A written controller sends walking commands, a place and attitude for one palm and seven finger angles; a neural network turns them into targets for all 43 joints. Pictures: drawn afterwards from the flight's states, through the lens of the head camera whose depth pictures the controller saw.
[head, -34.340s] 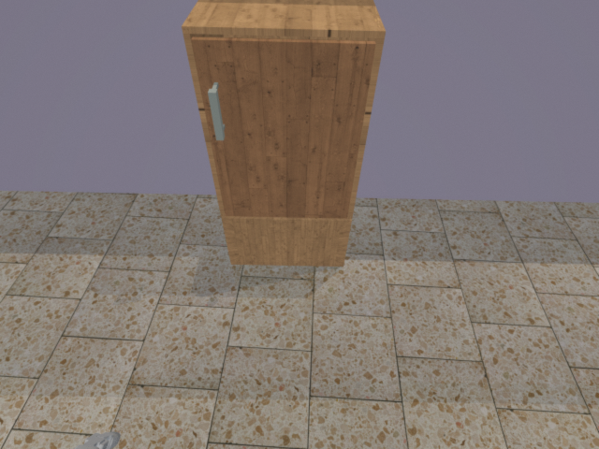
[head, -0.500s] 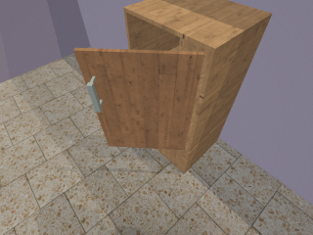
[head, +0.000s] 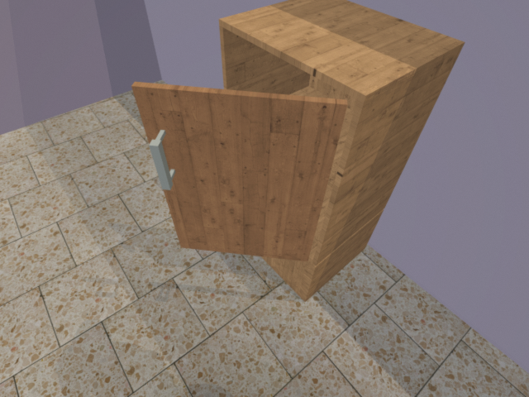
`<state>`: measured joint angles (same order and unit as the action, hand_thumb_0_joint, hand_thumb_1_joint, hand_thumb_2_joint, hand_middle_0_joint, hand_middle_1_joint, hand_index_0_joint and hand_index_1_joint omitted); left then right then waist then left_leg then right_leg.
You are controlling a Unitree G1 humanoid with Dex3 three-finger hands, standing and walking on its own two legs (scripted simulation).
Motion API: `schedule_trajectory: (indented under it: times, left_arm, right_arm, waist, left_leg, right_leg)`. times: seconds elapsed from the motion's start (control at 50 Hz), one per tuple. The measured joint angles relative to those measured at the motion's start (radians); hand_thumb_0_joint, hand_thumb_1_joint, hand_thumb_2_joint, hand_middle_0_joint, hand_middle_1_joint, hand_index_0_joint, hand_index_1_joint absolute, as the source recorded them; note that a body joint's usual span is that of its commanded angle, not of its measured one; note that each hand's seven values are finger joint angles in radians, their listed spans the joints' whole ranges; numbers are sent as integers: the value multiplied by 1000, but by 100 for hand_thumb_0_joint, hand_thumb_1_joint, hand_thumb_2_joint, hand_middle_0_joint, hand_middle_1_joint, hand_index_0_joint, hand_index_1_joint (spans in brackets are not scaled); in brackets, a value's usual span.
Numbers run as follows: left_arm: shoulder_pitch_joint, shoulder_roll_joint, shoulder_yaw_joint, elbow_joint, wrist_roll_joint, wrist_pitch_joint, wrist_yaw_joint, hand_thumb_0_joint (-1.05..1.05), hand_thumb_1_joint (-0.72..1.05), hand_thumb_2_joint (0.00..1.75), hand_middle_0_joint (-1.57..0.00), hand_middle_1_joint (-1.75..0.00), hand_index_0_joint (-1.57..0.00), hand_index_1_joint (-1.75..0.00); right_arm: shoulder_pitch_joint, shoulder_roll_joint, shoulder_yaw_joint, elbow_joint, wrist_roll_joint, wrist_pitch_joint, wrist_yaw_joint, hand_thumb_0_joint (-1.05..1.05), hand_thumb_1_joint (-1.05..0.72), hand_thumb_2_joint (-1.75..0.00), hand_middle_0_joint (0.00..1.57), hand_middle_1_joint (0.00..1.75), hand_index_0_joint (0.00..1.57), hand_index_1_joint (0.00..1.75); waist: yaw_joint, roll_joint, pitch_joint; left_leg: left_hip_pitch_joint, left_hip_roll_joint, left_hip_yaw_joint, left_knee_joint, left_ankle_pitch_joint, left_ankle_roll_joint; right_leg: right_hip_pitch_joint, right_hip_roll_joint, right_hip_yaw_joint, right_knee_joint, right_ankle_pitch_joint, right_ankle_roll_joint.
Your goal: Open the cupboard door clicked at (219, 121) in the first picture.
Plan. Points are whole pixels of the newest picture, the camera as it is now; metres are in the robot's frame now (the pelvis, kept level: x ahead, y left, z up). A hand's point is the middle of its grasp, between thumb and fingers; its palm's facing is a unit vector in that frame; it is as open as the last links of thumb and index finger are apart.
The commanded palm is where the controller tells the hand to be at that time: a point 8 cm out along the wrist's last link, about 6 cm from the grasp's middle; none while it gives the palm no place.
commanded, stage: look again from close up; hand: left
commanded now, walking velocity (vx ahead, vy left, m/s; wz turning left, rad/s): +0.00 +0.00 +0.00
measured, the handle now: (164, 160) +0.60 +0.27 -0.03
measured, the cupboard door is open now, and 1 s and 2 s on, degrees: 43 43 43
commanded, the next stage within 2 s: shuffle to correct the standing spot in 0.60 s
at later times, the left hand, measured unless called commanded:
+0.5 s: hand out of the picture +0.02 +0.25 -0.18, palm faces +0.02 -0.98 -0.21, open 7.3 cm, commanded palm none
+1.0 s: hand out of the picture -0.12 +0.25 -0.18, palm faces +0.09 -0.98 -0.19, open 7.3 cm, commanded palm none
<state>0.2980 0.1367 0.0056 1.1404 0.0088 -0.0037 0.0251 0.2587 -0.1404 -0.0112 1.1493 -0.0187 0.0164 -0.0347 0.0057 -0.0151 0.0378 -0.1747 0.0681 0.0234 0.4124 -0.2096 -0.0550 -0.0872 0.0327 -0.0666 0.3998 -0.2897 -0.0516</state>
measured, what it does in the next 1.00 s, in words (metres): shifts its weight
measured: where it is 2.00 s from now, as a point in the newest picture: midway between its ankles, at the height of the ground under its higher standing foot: outside the picture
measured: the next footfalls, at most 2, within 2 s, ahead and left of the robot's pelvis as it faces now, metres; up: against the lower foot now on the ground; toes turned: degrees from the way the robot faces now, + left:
right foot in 1.54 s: +0.07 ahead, -0.02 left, +0.00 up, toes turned -4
left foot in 1.84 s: +0.11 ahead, +0.19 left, +0.00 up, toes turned -1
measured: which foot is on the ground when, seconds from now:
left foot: down 0.00-1.00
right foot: down 0.00-1.00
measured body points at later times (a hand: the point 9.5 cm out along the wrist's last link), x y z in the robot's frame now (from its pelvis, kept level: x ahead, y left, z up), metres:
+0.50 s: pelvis -0.02 +0.06 -0.01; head -0.03 +0.08 +0.44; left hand +0.02 +0.30 -0.17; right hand +0.06 -0.17 -0.15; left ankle +0.01 +0.15 -0.74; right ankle -0.04 -0.08 -0.74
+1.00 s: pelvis -0.05 +0.08 +0.00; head -0.06 +0.09 +0.45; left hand -0.13 +0.30 -0.16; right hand -0.06 -0.16 -0.16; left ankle -0.01 +0.16 -0.72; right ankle -0.04 -0.08 -0.74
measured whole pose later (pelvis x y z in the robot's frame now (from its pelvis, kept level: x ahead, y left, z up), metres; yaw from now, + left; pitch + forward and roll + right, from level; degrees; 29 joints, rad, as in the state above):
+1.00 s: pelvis -0.05 +0.08 +0.00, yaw +0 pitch -2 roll -1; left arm 0.46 0.15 0.04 1.08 0.03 0.00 0.02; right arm 0.33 -0.18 -0.04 1.08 -0.02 0.05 0.00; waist 0.02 0.00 0.01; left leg -0.34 -0.02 0.06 0.67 -0.39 0.03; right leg -0.19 -0.05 -0.01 0.48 -0.30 0.00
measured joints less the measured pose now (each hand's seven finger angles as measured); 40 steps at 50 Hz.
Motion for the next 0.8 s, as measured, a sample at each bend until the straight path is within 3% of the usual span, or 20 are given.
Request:
schedule_trajectory:
  times: [0.24, 0.38, 0.6, 0.72, 0.8]
  left_arm:
    - [21, 20, 4, -94, 16, -20, 18, 0, 91, 90, -20, -30, -21, -30]
    - [7, 58, 8, -127, 16, 1, 22, 0, 91, 90, -20, -30, -20, -30]
    - [-12, 72, 2, -133, 20, 9, 8, 0, 91, 90, -20, -30, -20, -30]
    - [13, 74, 4, -114, 24, 14, 6, 0, 91, 90, -20, -30, -20, -30]
    - [45, 66, 7, -95, 31, 20, 4, 0, 91, 90, -20, -30, -20, -30]
  right_arm:
    - [-13, -41, -19, -107, 1, -12, 0, 1, -91, -90, 20, 30, 20, 30]
    - [-53, -26, -13, -131, 1, -14, 5, 1, -91, -90, 20, 30, 20, 29]
    - [-47, -18, -2, -126, 0, -21, 22, 0, -91, -90, 20, 30, 21, 30]
    - [-14, -35, -9, -106, 0, -14, 27, 0, -91, -90, 20, 30, 21, 30]
    - [15, -44, -16, -89, -2, 1, 29, 1, -91, -90, 20, 30, 21, 30]
  waist:
    - [-6, 18, 0]
    - [5, -8, -26]
    - [6, -9, -33]
    - [3, -12, -29]
    - [-2, -5, -32]
  left_leg:
    - [-87, -11, -5, 150, -78, 31]
    - [-67, -34, 26, 166, -87, 61]
    - [-67, -73, 51, 106, -23, 107]
    - [-68, -93, 60, 60, 21, 122]
    - [-73, -98, 58, 48, 25, 124]
  right_leg:
    - [-63, -16, -3, 107, -53, 23]
    - [-55, -43, 26, 130, -57, 56]
    - [-62, -81, 46, 79, 11, 96]
    - [-77, -100, 53, 62, 39, 97]
    - [-92, -102, 53, 80, -4, 77]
